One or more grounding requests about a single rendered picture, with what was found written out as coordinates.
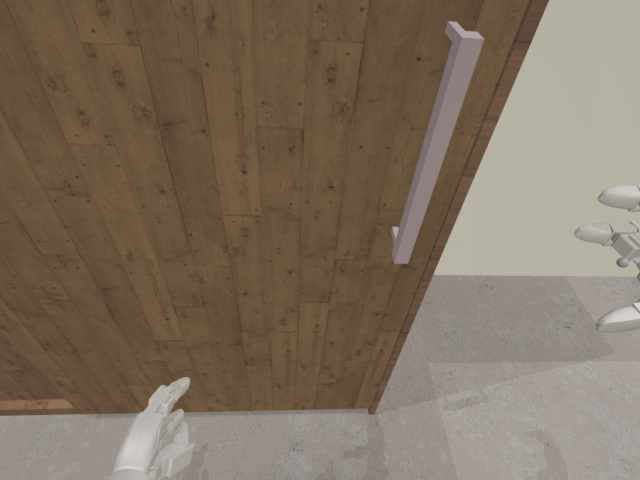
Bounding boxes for right robot hand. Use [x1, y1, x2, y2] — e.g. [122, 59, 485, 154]
[574, 185, 640, 333]

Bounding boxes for left robot hand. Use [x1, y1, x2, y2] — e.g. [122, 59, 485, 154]
[113, 377, 194, 480]

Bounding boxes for handle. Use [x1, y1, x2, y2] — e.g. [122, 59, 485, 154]
[391, 21, 484, 264]

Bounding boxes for wardrobe door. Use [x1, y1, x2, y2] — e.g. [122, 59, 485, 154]
[0, 331, 65, 400]
[0, 0, 529, 414]

